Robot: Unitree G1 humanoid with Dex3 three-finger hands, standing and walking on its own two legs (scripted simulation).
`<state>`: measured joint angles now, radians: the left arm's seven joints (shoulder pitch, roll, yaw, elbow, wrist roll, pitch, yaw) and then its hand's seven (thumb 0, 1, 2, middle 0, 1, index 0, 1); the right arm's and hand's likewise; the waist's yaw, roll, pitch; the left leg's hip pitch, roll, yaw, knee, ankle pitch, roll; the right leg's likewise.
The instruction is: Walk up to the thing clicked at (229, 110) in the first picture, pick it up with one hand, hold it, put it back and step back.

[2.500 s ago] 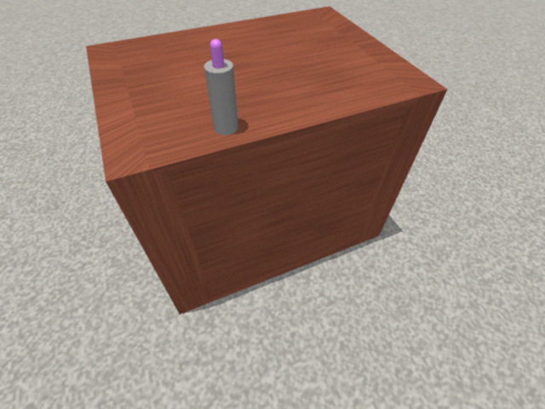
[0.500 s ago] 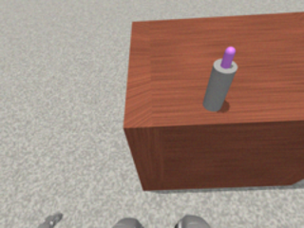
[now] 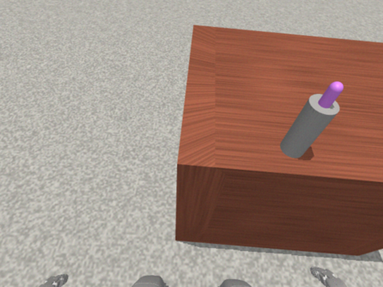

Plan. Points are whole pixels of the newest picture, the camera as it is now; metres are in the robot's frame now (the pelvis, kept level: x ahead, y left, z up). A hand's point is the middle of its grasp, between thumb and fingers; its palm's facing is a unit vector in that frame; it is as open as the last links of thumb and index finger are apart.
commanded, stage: walk up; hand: right
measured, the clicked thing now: (311, 121) +0.43 -0.25 +0.10
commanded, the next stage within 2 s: stand in 1.30 s
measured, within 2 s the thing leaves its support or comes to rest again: neither
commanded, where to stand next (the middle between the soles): +0.06 -0.01 m, yaw -3 degrees
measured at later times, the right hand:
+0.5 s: hand out of the picture +0.06 -0.27 -0.13, palm faces -0.01 +0.94 -0.33, open 7.4 cm
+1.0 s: hand out of the picture +0.08 -0.26 -0.13, palm faces +0.03 +0.95 -0.32, open 7.4 cm
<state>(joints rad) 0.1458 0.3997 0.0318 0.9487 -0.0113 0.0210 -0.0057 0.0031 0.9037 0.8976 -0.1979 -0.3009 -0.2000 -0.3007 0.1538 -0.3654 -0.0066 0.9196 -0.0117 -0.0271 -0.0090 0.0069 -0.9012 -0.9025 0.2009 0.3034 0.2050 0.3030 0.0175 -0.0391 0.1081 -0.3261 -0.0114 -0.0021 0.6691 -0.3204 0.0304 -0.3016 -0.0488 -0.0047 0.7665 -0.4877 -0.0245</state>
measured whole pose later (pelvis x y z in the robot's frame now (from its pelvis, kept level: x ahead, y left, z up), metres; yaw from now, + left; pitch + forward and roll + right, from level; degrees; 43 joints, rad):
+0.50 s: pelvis -0.02 -0.01 +0.02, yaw -1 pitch -3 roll +0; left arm 0.12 0.37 0.00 1.11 0.01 -0.03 -0.02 0.00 0.90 0.90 -0.20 -0.30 -0.20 -0.30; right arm 0.10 -0.35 -0.01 1.10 -0.01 0.00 0.03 0.01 -0.90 -0.90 0.20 0.30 0.20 0.30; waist 0.00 0.01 0.05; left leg -0.20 0.01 0.00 0.42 -0.17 0.00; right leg -0.13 -0.03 -0.01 0.41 -0.22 0.03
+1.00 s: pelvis +0.00 -0.01 +0.02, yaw -2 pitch -2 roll +0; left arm 0.08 0.36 0.00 1.14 0.01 -0.02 -0.01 0.00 0.90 0.90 -0.20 -0.30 -0.20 -0.30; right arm 0.08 -0.34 -0.02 1.13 -0.01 0.00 0.02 0.01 -0.90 -0.90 0.20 0.30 0.20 0.30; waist -0.01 0.00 0.05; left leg -0.16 0.01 0.02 0.37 -0.17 0.00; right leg -0.09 -0.03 0.00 0.34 -0.22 0.03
